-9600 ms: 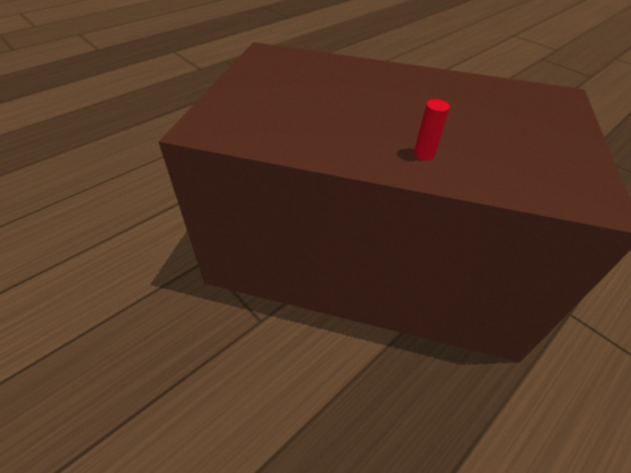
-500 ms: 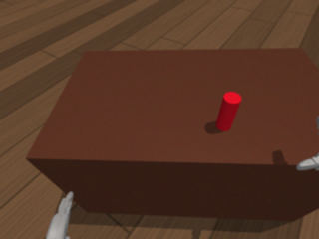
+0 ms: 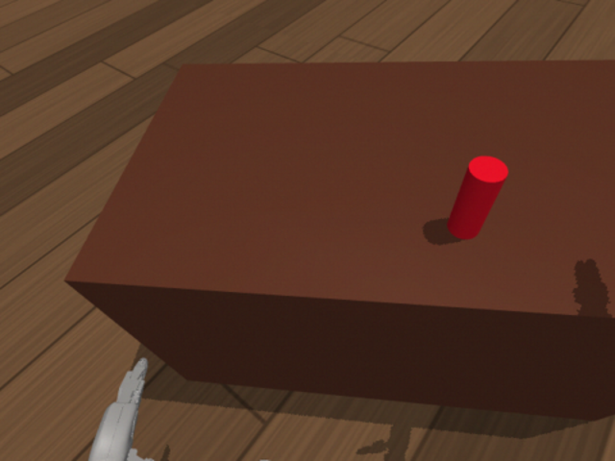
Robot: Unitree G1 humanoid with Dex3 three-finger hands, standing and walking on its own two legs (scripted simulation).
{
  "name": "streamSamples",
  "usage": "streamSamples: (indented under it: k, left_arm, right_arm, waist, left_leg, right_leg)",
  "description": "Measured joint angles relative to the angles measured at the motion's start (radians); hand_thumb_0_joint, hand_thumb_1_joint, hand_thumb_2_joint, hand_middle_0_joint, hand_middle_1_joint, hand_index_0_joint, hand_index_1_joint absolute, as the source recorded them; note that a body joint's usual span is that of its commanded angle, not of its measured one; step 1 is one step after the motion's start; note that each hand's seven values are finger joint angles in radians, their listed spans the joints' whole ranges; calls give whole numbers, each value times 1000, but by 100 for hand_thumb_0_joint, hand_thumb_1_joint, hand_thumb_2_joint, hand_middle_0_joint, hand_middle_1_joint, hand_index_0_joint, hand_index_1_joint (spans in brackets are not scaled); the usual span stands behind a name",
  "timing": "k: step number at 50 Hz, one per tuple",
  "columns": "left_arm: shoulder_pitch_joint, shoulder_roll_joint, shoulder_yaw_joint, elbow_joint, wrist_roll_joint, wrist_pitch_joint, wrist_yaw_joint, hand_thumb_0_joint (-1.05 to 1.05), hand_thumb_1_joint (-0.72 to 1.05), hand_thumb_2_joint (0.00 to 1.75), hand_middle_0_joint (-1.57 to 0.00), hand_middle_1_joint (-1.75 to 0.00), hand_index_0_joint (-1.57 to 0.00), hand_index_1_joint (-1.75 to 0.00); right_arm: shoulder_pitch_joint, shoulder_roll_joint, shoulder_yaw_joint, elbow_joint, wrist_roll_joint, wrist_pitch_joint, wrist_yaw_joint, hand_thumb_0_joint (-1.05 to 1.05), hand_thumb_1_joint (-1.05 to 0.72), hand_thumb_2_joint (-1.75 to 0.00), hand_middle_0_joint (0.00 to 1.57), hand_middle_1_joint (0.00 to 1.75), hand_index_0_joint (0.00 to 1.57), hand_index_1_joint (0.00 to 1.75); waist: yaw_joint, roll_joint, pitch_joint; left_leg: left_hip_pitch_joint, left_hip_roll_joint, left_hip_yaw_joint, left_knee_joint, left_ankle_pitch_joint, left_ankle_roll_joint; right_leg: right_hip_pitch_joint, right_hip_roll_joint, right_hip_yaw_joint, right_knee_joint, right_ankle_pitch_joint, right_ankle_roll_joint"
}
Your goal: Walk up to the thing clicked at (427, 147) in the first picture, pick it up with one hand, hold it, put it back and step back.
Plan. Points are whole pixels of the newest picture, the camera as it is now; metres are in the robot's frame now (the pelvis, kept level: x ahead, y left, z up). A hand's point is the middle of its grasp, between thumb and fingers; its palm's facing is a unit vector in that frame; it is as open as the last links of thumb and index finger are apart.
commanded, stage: go down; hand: right
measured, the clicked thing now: (474, 200) +0.53 -0.21 -0.01
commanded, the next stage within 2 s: approach in 1.52 s
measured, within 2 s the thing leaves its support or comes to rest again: neither
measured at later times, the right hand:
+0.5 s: hand out of the picture +0.42 -0.38 +0.11, palm faces +0.20 +0.98 +0.02, open 17.6 cm
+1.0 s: hand out of the picture +0.44 -0.39 +0.11, palm faces +0.21 +0.98 +0.02, open 17.6 cm
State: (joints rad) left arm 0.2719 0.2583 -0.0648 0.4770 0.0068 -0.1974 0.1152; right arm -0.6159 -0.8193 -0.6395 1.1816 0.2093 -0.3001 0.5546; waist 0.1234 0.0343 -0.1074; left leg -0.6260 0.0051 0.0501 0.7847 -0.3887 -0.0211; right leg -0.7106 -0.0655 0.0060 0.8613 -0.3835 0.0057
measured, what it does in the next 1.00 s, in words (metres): stands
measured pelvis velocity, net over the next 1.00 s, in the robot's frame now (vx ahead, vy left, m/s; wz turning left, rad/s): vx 0.00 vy -0.01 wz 0.01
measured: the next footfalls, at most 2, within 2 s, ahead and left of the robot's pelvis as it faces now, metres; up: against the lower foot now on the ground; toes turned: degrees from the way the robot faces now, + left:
none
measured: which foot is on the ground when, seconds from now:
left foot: down 0.00-1.00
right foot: down 0.00-1.00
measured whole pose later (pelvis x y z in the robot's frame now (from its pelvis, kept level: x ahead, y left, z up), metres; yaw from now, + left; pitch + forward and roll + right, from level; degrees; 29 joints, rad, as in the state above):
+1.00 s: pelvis +0.00 -0.01 -0.01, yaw +1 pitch +18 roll +5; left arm 0.30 0.26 -0.07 0.39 0.03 -0.18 0.09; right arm -0.79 -0.96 -0.65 1.27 0.14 -0.25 0.55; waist 0.17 0.02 -0.13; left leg -0.75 0.00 0.06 0.85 -0.41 -0.03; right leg -0.86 -0.07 0.02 0.96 -0.42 -0.01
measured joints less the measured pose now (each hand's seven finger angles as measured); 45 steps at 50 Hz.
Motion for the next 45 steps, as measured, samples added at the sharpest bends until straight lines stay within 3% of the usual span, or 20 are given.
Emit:
streamSamples:
  k: [29,39,45]
  left_arm:
    - [21,2,-7,-80,17,11,-21,-1,-54,7,-6,-6,-6,-6]
    - [14,6,0,-81,20,10,-22,-1,-54,7,-6,-6,-6,-6]
    - [26,3,-3,-99,20,8,-20,-1,-54,7,-6,-6,-6,-6]
  right_arm:
    - [-129,-104,-22,75,-64,30,2,-2,59,-5,4,5,5,5]
    - [-171,-133,6,97,-72,36,1,-2,60,-5,4,5,5,5]
    - [-169,-127,-12,79,-68,46,1,-2,60,-5,5,5,5,5]
  waist:
    - [36,-2,-15]
    - [41,-5,-17]
    - [43,-6,-19]
  left_leg:
    - [-105,-4,6,57,-13,-9]
    - [-134,-6,8,69,-15,-12]
    - [-132,-8,7,61,-15,-12]
  right_leg:
    - [-121,-4,11,85,-27,-11]
    - [-155,-5,15,107,-34,-13]
    - [-154,-6,14,102,-35,-13]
